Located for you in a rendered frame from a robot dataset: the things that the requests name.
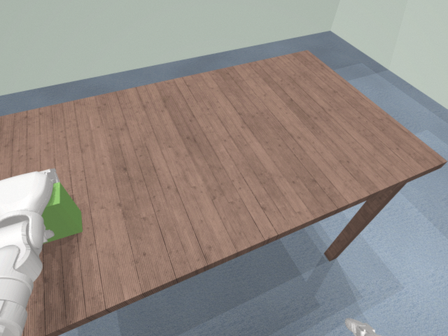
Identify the robot left forearm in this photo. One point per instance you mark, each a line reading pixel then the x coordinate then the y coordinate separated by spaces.
pixel 21 241

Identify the table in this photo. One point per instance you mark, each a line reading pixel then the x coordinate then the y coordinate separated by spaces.
pixel 177 177

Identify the sponge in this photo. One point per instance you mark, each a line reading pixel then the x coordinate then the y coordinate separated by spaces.
pixel 61 214

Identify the robot left hand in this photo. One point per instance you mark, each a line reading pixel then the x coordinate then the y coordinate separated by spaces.
pixel 30 192

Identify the robot right hand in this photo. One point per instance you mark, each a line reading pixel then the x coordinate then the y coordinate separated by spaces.
pixel 359 329

